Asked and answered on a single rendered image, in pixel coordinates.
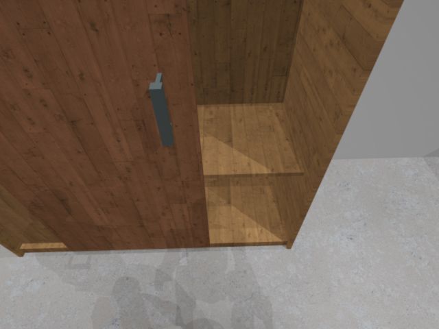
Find handle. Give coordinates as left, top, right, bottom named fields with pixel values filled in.
left=149, top=73, right=174, bottom=146

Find wardrobe door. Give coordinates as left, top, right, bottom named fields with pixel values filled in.
left=0, top=0, right=210, bottom=251
left=0, top=185, right=61, bottom=243

